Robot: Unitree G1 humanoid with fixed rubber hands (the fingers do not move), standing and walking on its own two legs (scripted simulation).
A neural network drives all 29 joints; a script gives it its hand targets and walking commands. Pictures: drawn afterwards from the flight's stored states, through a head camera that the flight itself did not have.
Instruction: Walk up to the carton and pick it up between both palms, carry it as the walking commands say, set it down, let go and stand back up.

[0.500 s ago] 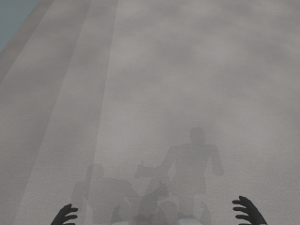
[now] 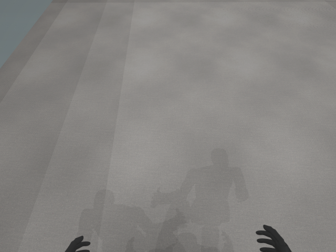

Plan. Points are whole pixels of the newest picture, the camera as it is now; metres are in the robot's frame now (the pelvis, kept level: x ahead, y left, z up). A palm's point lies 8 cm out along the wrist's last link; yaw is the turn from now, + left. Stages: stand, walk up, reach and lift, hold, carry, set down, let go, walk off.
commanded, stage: stand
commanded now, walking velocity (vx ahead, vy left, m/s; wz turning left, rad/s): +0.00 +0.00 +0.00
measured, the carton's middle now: out of the picture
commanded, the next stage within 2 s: walk up in 1.94 s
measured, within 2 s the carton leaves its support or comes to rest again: neither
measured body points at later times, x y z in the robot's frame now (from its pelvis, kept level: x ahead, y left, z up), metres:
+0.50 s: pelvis +0.00 +0.01 +0.01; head +0.02 +0.01 +0.46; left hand +0.08 +0.28 -0.13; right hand +0.09 -0.26 -0.13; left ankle -0.01 +0.10 -0.73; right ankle -0.01 -0.15 -0.73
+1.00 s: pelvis -0.01 +0.00 +0.01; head -0.01 +0.00 +0.46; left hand +0.06 +0.28 -0.13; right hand +0.05 -0.28 -0.12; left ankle -0.01 +0.10 -0.73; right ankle -0.01 -0.15 -0.73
